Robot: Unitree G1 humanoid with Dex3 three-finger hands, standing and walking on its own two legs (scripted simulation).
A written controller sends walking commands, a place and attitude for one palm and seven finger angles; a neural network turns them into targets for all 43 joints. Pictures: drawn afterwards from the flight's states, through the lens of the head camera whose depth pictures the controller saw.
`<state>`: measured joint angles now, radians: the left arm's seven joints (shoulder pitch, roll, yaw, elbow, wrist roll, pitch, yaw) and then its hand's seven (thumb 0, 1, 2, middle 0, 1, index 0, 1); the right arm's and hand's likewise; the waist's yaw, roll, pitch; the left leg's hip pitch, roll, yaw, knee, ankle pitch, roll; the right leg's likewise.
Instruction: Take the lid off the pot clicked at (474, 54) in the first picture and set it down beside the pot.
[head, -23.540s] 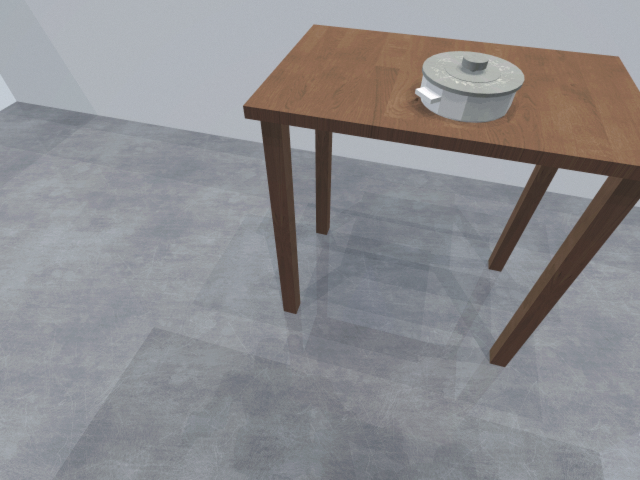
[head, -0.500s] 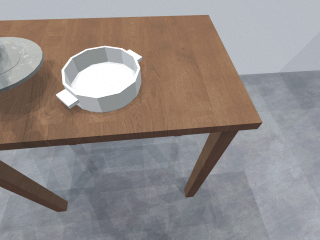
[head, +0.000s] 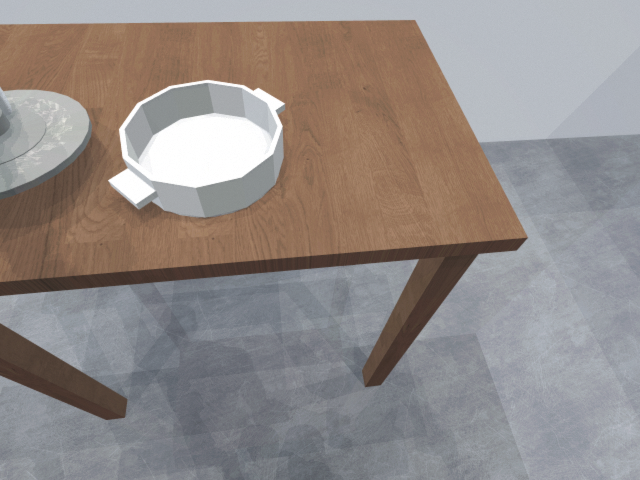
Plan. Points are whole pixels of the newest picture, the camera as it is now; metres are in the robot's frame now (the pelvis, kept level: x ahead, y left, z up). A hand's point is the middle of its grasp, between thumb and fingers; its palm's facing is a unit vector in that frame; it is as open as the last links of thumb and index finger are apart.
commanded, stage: lower the lid onto the table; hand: left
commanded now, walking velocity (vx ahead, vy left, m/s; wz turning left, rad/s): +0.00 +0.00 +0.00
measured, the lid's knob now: out of the picture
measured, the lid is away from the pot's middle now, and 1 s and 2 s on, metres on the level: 0.23 0.23 0.23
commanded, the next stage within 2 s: open the fingers wide in 0.86 s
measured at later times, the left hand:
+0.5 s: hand out of the picture +0.47 +0.34 +0.15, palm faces -0.44 -0.22 -0.87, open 8.4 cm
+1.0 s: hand out of the picture +0.47 +0.34 +0.14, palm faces -0.44 -0.20 -0.87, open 8.4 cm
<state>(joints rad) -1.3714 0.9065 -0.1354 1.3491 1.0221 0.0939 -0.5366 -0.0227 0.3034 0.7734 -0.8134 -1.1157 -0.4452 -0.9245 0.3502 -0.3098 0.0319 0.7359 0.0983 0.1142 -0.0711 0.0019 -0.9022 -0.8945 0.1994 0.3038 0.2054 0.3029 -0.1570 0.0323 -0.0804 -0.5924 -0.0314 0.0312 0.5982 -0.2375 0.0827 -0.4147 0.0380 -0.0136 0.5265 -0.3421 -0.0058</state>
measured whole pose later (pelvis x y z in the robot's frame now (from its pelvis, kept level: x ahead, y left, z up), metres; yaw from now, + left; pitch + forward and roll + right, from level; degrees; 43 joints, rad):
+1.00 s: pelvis -0.01 +0.01 -0.01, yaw -1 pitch +16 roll -3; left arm -1.30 0.90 -0.12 1.34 1.02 0.02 -0.49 0.00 0.30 0.78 -0.86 -1.13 -0.43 -0.96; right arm 0.41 -0.31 0.03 0.73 0.09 0.12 -0.10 0.00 -0.90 -0.89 0.20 0.30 0.21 0.30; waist -0.17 0.04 -0.11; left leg -0.72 -0.02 0.03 0.71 -0.28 0.09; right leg -0.54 0.05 -0.01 0.63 -0.38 0.00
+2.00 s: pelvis -0.02 +0.01 -0.01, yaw -1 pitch +14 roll -4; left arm -1.13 0.88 -0.05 1.14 1.00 -0.09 -0.44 0.00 -0.09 0.87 -0.52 -0.71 -0.47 -0.66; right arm 0.36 -0.29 0.02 0.67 0.11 0.22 -0.08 0.00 -0.90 -0.89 0.20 0.30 0.21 0.30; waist -0.14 0.04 -0.09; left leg -0.69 -0.02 0.03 0.72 -0.28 0.10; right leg -0.51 0.04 -0.01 0.64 -0.38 0.01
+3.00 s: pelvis -0.02 +0.02 -0.01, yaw +1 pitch +12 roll -3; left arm -1.32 0.86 -0.16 1.14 1.01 0.01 -0.52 0.00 -0.13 0.90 -0.49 -0.62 -0.49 -0.61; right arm 0.34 -0.29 0.03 0.68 0.10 0.18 -0.07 0.00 -0.90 -0.89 0.20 0.30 0.21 0.30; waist -0.12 0.04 -0.09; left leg -0.62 -0.05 0.03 0.64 -0.24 0.12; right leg -0.44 0.02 -0.02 0.57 -0.35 0.00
